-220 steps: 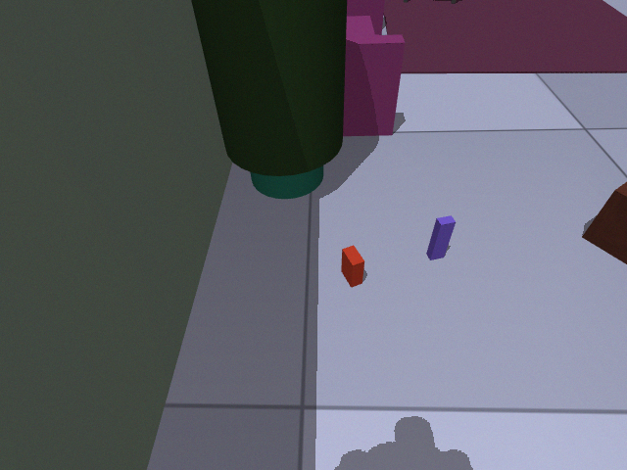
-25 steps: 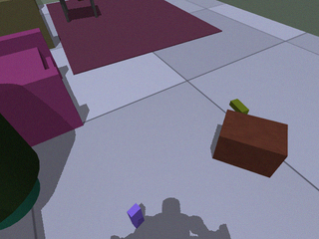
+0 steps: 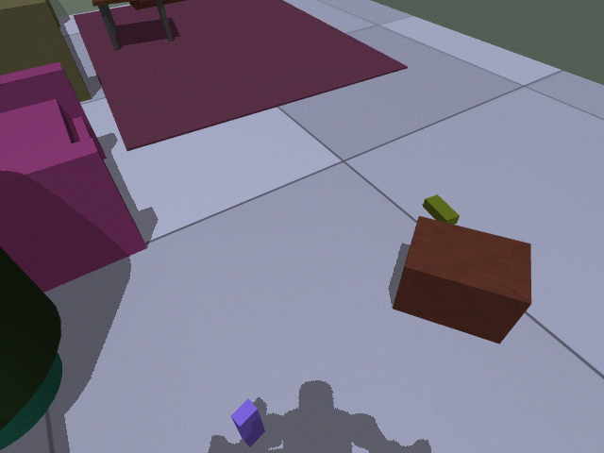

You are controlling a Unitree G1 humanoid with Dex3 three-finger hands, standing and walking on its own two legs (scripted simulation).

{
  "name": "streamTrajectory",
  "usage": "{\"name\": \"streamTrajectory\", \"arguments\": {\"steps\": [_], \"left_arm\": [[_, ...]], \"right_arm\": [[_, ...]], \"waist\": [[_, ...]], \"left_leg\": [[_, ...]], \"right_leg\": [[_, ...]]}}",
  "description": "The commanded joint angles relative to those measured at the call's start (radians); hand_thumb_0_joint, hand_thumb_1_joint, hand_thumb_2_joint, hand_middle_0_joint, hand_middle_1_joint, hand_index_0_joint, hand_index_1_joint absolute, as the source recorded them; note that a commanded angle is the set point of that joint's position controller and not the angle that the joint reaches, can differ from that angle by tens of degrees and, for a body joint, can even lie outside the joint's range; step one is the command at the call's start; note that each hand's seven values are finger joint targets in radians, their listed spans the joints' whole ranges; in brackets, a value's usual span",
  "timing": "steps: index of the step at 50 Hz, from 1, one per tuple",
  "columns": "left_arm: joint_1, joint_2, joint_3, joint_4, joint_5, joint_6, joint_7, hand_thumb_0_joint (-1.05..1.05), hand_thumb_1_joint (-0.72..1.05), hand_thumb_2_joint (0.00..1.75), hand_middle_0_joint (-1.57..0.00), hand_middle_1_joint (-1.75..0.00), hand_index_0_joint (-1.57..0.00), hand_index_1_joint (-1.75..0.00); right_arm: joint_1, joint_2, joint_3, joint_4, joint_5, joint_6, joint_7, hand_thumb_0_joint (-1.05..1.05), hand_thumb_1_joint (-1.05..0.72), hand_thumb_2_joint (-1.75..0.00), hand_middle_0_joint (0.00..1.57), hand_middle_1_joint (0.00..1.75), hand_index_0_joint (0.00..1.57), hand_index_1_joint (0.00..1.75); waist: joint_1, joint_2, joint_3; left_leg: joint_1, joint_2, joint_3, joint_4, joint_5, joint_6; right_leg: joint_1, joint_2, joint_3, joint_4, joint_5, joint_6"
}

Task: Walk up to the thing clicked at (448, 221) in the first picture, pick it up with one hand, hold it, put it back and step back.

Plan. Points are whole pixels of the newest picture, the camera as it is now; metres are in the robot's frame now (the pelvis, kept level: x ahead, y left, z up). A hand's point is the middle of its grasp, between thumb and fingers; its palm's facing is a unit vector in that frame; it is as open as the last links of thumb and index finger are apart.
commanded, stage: walk up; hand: left
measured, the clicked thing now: (249, 424) +0.38 +0.20 -0.67
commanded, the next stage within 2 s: none
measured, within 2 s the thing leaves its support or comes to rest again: neither
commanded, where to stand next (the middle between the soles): +0.05 +0.01 m, yaw +1 degrees
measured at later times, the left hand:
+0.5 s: hand out of the picture +0.09 +0.26 -0.16, palm faces -0.01 -0.94 -0.35, open 7.4 cm
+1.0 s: hand out of the picture -0.05 +0.25 -0.15, palm faces +0.06 -0.91 -0.41, open 7.4 cm
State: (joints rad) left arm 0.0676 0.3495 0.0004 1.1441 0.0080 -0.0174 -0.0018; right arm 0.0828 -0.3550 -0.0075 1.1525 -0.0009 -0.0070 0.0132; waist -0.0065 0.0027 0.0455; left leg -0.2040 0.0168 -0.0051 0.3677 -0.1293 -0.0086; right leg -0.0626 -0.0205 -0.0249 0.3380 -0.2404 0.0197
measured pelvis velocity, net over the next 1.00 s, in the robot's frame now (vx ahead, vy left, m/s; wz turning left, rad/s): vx -0.07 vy -0.02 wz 0.06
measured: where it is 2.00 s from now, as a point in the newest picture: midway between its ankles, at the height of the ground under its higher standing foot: outside the picture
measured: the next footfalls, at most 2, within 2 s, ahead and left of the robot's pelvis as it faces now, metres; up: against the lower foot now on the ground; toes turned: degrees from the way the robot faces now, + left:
left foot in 1.16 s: -0.02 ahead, +0.13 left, +0.00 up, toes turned +6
right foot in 1.56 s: +0.14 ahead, -0.11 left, +0.00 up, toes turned +2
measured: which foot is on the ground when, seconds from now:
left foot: down 0.00-0.78, up 0.80-1.00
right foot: down 0.00-1.00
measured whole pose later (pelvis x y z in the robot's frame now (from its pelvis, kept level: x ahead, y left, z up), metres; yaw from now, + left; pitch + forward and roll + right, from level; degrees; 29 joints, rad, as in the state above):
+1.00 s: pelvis -0.07 -0.02 -0.01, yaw +3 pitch -2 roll +1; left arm 0.22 0.33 0.06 0.98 0.06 0.00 -0.01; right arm 0.15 -0.39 -0.06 0.99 -0.02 0.05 0.03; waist 0.04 0.06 0.09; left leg -0.37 -0.06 -0.10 0.90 -0.42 -0.01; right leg -0.20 -0.02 -0.06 0.52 -0.30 -0.04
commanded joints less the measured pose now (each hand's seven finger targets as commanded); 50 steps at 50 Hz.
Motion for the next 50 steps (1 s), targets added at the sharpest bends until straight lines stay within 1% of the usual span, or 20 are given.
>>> {"name": "streamTrajectory", "arguments": {"steps": [1, 11, 23, 24, 25, 27, 29, 31, 34, 35, 36, 37, 38, 39, 40, 41, 43, 45, 48, 50], "left_arm": [[-0.031, 0.217, 0.047, -0.054, -0.002, -0.019, 0.013, 0.0, 0.9, 0.9, -0.2, -0.3, -0.2, -0.3], [-0.046, 0.21, 0.046, -0.054, 0.001, -0.014, 0.009, 0.0, 0.9, 0.9, -0.2, -0.3, -0.2, -0.3], [-0.032, 0.206, 0.048, -0.056, 0.0, -0.015, 0.012, 0.0, 0.9, 0.9, -0.2, -0.3, -0.2, -0.3], [-0.036, 0.265, 0.074, -0.07, -0.017, 0.001, 0.024, 0.0, 0.9, 0.9, -0.2, -0.3, -0.2, -0.3], [-0.007, 0.254, 0.075, -0.086, -0.024, 0.007, 0.031, 0.0, 0.9, 0.9, -0.2, -0.3, -0.2, -0.3], [0.002, 0.244, 0.076, -0.106, -0.022, 0.015, 0.035, 0.0, 0.9, 0.9, -0.2, -0.3, -0.2, -0.3], [0.001, 0.228, 0.076, -0.138, -0.022, 0.026, 0.033, 0.0, 0.9, 0.9, -0.2, -0.3, -0.2, -0.3], [0.029, 0.212, 0.075, -0.154, -0.019, 0.041, 0.031, 0.0, 0.9, 0.9, -0.2, -0.3, -0.2, -0.3], [0.115, 0.201, 0.087, -0.158, -0.013, 0.061, 0.029, 0.0, 0.9, 0.9, -0.2, -0.3, -0.2, -0.3], [0.152, 0.197, 0.091, -0.158, -0.011, 0.064, 0.028, 0.0, 0.9, 0.9, -0.2, -0.3, -0.2, -0.3], [0.188, 0.197, 0.097, -0.148, -0.007, 0.064, 0.026, 0.0, 0.9, 0.9, -0.2, -0.3, -0.2, -0.3], [0.217, 0.198, 0.102, -0.143, -0.001, 0.06, 0.023, 0.0, 0.9, 0.9, -0.2, -0.3, -0.2, -0.3], [0.215, 0.224, 0.107, -0.151, 0.011, 0.049, 0.023, 0.0, 0.9, 0.9, -0.2, -0.3, -0.2, -0.3], [0.167, 0.31, 0.127, -0.177, 0.03, 0.033, 0.024, 0.0, 0.9, 0.9, -0.2, -0.3, -0.2, -0.3], [0.087, 0.338, 0.134, -0.221, 0.04, 0.023, 0.025, 0.0, 0.9, 0.9, -0.2, -0.3, -0.2, -0.3], [0.023, 0.342, 0.135, -0.249, 0.044, 0.018, 0.027, 0.0, 0.9, 0.9, -0.2, -0.3, -0.2, -0.3], [-0.049, 0.293, 0.128, -0.276, 0.044, 0.005, 0.028, 0.0, 0.9, 0.9, -0.2, -0.3, -0.2, -0.3], [-0.025, 0.235, 0.112, -0.274, 0.044, -0.016, 0.026, 0.0, 0.9, 0.9, -0.2, -0.3, -0.2, -0.3], [0.129, 0.278, 0.139, -0.264, 0.047, -0.03, 0.013, 0.0, 0.9, 0.9, -0.2, -0.3, -0.2, -0.3], [0.23, 0.308, 0.158, -0.264, 0.038, -0.031, -0.003, 0.0, 0.9, 0.9, -0.2, -0.3, -0.2, -0.3]], "right_arm": [[-0.057, -0.204, -0.034, -0.058, -0.003, -0.023, -0.013, 0.0, -0.9, -0.9, 0.2, 0.3, 0.2, 0.3], [-0.055, -0.207, -0.033, -0.06, -0.005, -0.023, -0.014, 0.0, -0.9, -0.9, 0.2, 0.3, 0.2, 0.3], [-0.045, -0.196, -0.035, -0.064, -0.005, -0.021, -0.014, 0.0, -0.9, -0.9, 0.2, 0.3, 0.2, 0.3], [-0.068, -0.261, -0.06, -0.071, -0.002, 0.002, -0.014, 0.0, -0.9, -0.9, 0.2, 0.3, 0.2, 0.3], [-0.053, -0.248, -0.062, -0.087, 0.008, 0.011, -0.015, 0.0, -0.9, -0.9, 0.2, 0.3, 0.2, 0.3], [-0.036, -0.25, -0.073, -0.102, 0.011, 0.019, -0.016, 0.0, -0.9, -0.9, 0.2, 0.3, 0.2, 0.3], [-0.03, -0.264, -0.09, -0.131, 0.011, 0.031, -0.016, 0.0, -0.9, -0.9, 0.2, 0.3, 0.2, 0.3], [-0.047, -0.277, -0.101, -0.168, 0.005, 0.044, -0.016, 0.0, -0.9, -0.9, 0.2, 0.3, 0.2, 0.3], [-0.108, -0.284, -0.112, -0.234, -0.012, 0.061, -0.014, 0.0, -0.9, -0.9, 0.2, 0.3, 0.2, 0.3], [-0.127, -0.281, -0.116, -0.258, -0.021, 0.066, -0.013, 0.0, -0.9, -0.9, 0.2, 0.3, 0.2, 0.3], [-0.149, -0.278, -0.119, -0.273, -0.025, 0.072, -0.011, 0.0, -0.9, -0.9, 0.2, 0.3, 0.2, 0.3], [-0.164, -0.259, -0.116, -0.281, -0.023, 0.074, -0.012, 0.0, -0.9, -0.9, 0.2, 0.3, 0.2, 0.3], [-0.17, -0.227, -0.105, -0.285, -0.017, 0.074, -0.013, 0.0, -0.9, -0.9, 0.2, 0.3, 0.2, 0.3], [-0.167, -0.177, -0.091, -0.293, -0.006, 0.068, -0.017, 0.0, -0.9, -0.9, 0.2, 0.3, 0.2, 0.3], [-0.12, -0.161, -0.082, -0.28, -0.014, 0.064, -0.029, 0.0, -0.9, -0.9, 0.2, 0.3, 0.2, 0.3], [-0.046, -0.187, -0.091, -0.263, -0.022, 0.064, -0.028, 0.0, -0.9, -0.9, 0.2, 0.3, 0.2, 0.3], [0.014, -0.218, -0.103, -0.232, -0.007, 0.058, -0.021, 0.0, -0.9, -0.9, 0.2, 0.3, 0.2, 0.3], [0.043, -0.205, -0.097, -0.213, -0.004, 0.048, -0.005, 0.0, -0.9, -0.9, 0.2, 0.3, 0.2, 0.3], [0.009, -0.244, -0.095, -0.249, -0.028, 0.027, 0.014, 0.0, -0.9, -0.9, 0.2, 0.3, 0.2, 0.3], [-0.037, -0.263, -0.098, -0.286, -0.034, 0.006, 0.025, 0.0, -0.9, -0.9, 0.2, 0.3, 0.2, 0.3]], "waist": [[0.003, 0.014, -0.092], [-0.002, 0.017, -0.073], [-0.003, -0.001, -0.092], [0.001, 0.02, 0.027], [0.004, 0.021, -0.023], [-0.006, 0.018, -0.092], [-0.009, 0.043, -0.173], [-0.004, 0.1, -0.193], [0.019, 0.203, -0.195], [0.034, 0.207, -0.19], [0.05, 0.199, -0.181], [0.073, 0.155, -0.167], [0.096, 0.021, -0.117], [0.088, -0.213, -0.04], [0.064, -0.205, -0.011], [0.029, -0.159, -0.021], [-0.014, -0.153, 0.009], [-0.005, -0.129, -0.039], [0.076, -0.169, -0.05], [0.123, -0.167, -0.008]], "left_leg": [[0.081, 0.104, -0.092, -0.042, 0.148, 0.03], [0.069, 0.103, -0.097, -0.071, 0.08, 0.027], [0.093, 0.096, -0.092, -0.059, 0.154, 0.026], [0.031, 0.1, -0.102, 0.026, 0.421, 0.031], [0.062, 0.11, -0.091, 0.061, 0.522, 0.041], [0.092, 0.118, -0.083, 0.079, 0.568, 0.067], [0.096, 0.142, -0.106, 0.077, 0.553, 0.102], [0.062, 0.178, -0.161, 0.043, 0.423, 0.137], [-0.081, 0.246, -0.243, -0.008, 0.237, 0.219], [-0.115, 0.25, -0.241, 0.0, 0.188, 0.228], [-0.17, 0.24, -0.236, 0.024, 0.129, 0.221], [-0.17, 0.2, -0.203, 0.103, 0.075, 0.186], [-0.159, 0.09, -0.146, 0.252, -0.001, 0.113], [-0.278, -0.098, -0.082, 0.445, -0.239, 0.039], [-0.305, -0.123, -0.151, 0.563, -0.434, 0.015], [-0.27, -0.092, -0.173, 0.658, -0.45, 0.014], [-0.199, -0.078, -0.184, 0.699, -0.352, 0.015], [-0.21, -0.076, -0.159, 0.63, -0.266, -0.005], [-0.396, -0.049, -0.088, 0.503, -0.308, -0.004], [-0.454, -0.029, -0.079, 0.409, -0.358, -0.002]], "right_leg": [[-0.026, -0.104, 0.07, -0.073, 0.144, -0.035], [-0.036, -0.098, 0.072, -0.084, 0.103, -0.033], [-0.018, -0.101, 0.061, -0.084, 0.149, -0.025], [-0.101, -0.112, 0.063, 0.02, 0.374, -0.029], [-0.089, -0.109, 0.041, 0.057, 0.432, -0.029], [-0.072, -0.092, 0.021, 0.102, 0.418, -0.034], [-0.061, -0.061, 0.007, 0.197, 0.324, -0.042], [-0.088, -0.026, 0.002, 0.288, 0.158, -0.049], [-0.076, 0.032, -0.01, 0.475, -0.239, -0.056], [-0.076, 0.023, -0.003, 0.478, -0.27, -0.062], [-0.052, 0.014, 0.003, 0.453, -0.254, -0.071], [-0.064, -0.012, 0.028, 0.351, -0.194, -0.091], [-0.141, -0.108, 0.15, 0.104, -0.129, -0.119], [-0.164, -0.276, 0.404, -0.061, 0.011, -0.161], [-0.205, -0.356, 0.466, -0.071, 0.11, -0.22], [-0.265, -0.391, 0.462, -0.062, 0.098, -0.281], [-0.319, -0.303, 0.343, -0.055, 0.093, -0.237], [-0.16, -0.194, 0.23, -0.049, 0.0, -0.162], [0.143, -0.235, 0.326, -0.101, -0.378, -0.195], [0.226, -0.287, 0.387, -0.127, -0.442, -0.229]]}}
